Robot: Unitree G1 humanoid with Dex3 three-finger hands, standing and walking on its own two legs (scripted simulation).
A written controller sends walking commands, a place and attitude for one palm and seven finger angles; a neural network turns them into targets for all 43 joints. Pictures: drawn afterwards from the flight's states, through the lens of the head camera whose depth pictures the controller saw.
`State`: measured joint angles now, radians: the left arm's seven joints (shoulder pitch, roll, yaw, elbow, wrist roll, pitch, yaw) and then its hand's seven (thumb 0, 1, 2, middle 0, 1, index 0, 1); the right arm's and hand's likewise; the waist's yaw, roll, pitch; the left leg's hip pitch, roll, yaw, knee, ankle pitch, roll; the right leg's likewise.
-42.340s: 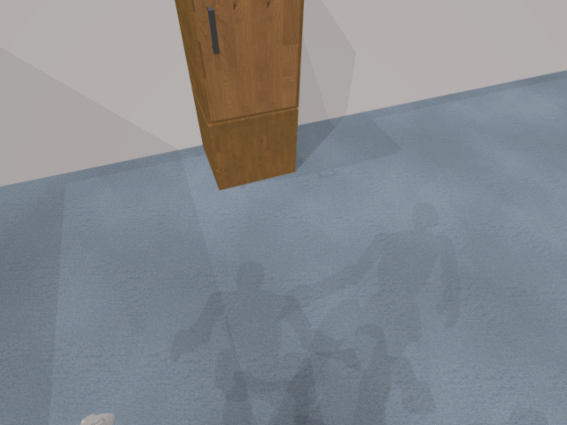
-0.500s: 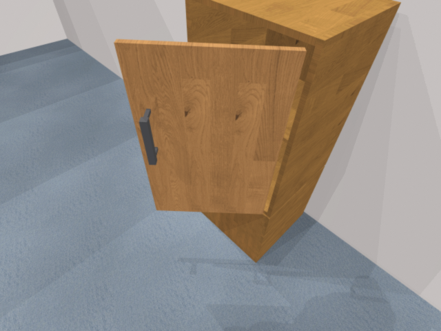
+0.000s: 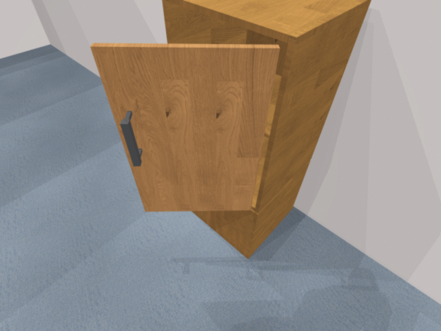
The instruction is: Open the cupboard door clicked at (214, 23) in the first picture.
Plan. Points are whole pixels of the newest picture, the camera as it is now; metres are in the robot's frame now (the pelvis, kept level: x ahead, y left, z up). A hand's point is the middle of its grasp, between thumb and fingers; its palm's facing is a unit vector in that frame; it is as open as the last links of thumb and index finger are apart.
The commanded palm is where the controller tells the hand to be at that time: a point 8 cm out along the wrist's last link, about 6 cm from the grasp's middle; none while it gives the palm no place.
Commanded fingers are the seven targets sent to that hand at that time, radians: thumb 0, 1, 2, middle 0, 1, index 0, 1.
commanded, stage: come to a stop and stand still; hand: left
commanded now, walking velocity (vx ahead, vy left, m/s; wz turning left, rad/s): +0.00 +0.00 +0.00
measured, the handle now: (133, 139) +0.55 +0.25 +0.02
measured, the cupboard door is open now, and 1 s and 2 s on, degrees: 44 44 44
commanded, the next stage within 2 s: look again from close up in 0.14 s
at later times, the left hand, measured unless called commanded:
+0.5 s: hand out of the picture -0.06 +0.14 -0.17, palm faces +0.07 -0.99 -0.13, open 7.3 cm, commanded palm none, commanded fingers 0.00 0.90 0.90 -0.20 -0.30 -0.20 -0.30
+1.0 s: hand out of the picture +0.13 +0.20 -0.05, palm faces +0.29 -0.94 -0.19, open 7.4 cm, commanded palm +0.09 +0.23 -0.06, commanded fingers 0.00 0.64 0.79 -0.22 -0.47 -0.22 -0.47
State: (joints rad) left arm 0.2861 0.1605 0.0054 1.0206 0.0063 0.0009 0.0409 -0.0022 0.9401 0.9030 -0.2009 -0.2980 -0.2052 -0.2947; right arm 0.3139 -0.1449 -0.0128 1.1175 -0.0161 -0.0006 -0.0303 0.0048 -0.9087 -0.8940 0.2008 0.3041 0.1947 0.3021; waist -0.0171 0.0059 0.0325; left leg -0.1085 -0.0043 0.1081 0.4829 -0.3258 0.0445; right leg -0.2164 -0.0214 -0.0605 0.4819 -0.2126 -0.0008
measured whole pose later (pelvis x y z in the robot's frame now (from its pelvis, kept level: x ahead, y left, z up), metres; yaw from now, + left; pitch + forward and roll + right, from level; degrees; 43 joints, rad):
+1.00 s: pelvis -0.03 +0.01 -0.02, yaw +5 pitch +1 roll +0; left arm 0.50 0.20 -0.01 0.15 -0.15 -0.09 0.16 0.06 0.92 0.87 -0.20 -0.34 -0.20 -0.34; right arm 0.40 -0.25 0.00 0.81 0.04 -0.32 -0.06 0.03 -0.93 -0.89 0.20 0.30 0.20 0.30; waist -0.05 0.04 -0.06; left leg -0.32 -0.06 0.05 0.66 -0.35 0.06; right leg -0.41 -0.05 -0.05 0.67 -0.28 0.00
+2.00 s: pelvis -0.01 +0.00 -0.06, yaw +6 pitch +11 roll -2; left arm 0.23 0.34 0.33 0.15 -0.36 -0.34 -0.41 -0.01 -0.30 0.39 -0.29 -1.07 -0.29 -1.07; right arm 0.28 -0.29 0.00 0.52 0.04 -0.23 -0.06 0.01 -0.91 -0.89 0.20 0.30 0.20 0.30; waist -0.01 0.01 -0.10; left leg -0.68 -0.01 0.00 1.00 -0.52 0.04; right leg -0.72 0.00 -0.09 0.92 -0.40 -0.02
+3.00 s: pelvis -0.01 -0.01 -0.04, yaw +5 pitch +9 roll -2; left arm -0.05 0.43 0.43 0.43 -0.37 -0.25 -0.53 -0.02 -0.50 0.30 -0.30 -1.20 -0.31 -1.20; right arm 0.29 -0.28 0.05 0.54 0.04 -0.19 -0.07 0.01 -0.90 -0.89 0.20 0.30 0.20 0.30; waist 0.00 0.02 -0.09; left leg -0.58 0.00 0.00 0.88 -0.46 0.03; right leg -0.63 0.01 -0.08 0.82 -0.35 -0.03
